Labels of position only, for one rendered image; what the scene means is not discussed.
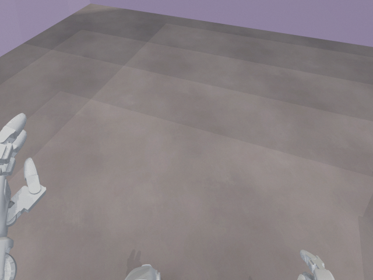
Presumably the right robot hand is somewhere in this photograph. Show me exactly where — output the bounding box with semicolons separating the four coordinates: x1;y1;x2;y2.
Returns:
297;250;335;280

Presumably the left robot hand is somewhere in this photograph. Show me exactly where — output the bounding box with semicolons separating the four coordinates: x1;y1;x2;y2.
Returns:
0;113;46;237

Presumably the left robot forearm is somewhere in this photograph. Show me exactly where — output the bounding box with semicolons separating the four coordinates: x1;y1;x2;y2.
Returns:
0;237;17;280

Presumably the robot left thigh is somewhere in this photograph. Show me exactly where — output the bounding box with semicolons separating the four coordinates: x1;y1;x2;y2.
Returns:
125;266;161;280

